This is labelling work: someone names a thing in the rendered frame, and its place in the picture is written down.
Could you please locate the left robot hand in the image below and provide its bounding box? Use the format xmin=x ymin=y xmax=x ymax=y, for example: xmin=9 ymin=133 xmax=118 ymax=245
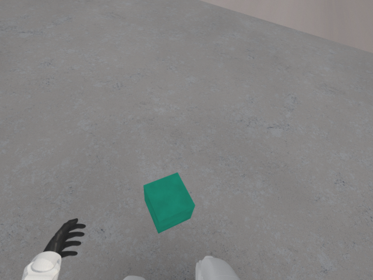
xmin=43 ymin=218 xmax=86 ymax=258

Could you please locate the left robot forearm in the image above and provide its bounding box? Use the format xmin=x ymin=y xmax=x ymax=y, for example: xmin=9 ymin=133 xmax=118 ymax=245
xmin=22 ymin=251 xmax=61 ymax=280

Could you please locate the robot right thigh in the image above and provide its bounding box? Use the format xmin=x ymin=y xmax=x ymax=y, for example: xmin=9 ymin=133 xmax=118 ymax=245
xmin=195 ymin=258 xmax=240 ymax=280

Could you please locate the carton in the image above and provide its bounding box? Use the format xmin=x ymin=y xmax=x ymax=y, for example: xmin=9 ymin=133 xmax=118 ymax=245
xmin=143 ymin=173 xmax=195 ymax=233

